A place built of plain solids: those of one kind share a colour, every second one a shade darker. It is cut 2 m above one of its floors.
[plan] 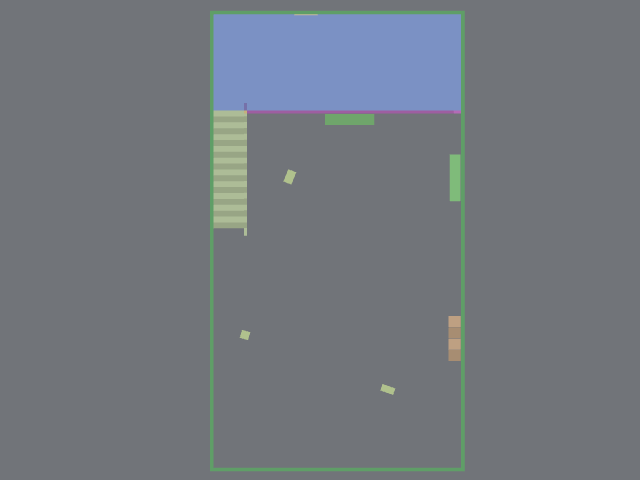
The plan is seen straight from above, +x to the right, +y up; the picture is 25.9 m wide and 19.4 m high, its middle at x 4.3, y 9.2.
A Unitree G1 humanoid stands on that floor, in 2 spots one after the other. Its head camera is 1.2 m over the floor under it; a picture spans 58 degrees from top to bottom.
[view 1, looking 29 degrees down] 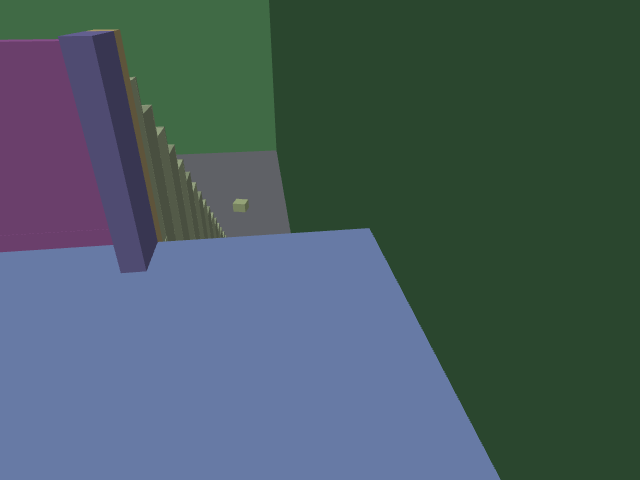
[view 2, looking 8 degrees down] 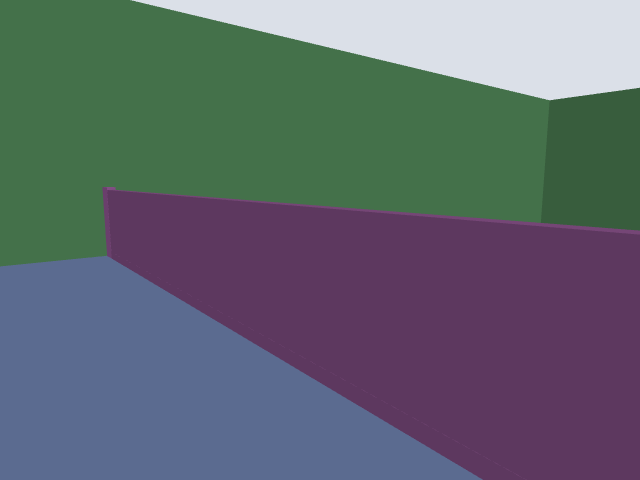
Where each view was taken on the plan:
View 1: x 0.61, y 16.68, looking -98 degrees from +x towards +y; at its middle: gal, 2.48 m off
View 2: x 2.62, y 15.93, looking -38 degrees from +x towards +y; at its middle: piece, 2.46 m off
